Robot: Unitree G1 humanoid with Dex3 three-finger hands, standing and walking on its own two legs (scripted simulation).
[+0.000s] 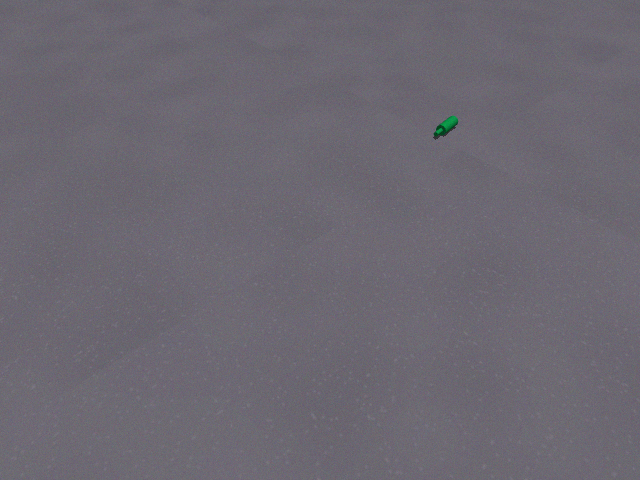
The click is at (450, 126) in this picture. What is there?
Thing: lying bottle
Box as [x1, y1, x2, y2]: [434, 116, 457, 135]
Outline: 456,117 450,116 438,125 436,131 434,132 434,135 443,134 457,123
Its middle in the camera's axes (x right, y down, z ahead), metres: +0.74 -0.64 +2.25
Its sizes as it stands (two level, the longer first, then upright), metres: 0.194 0.063 0.063
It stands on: the floor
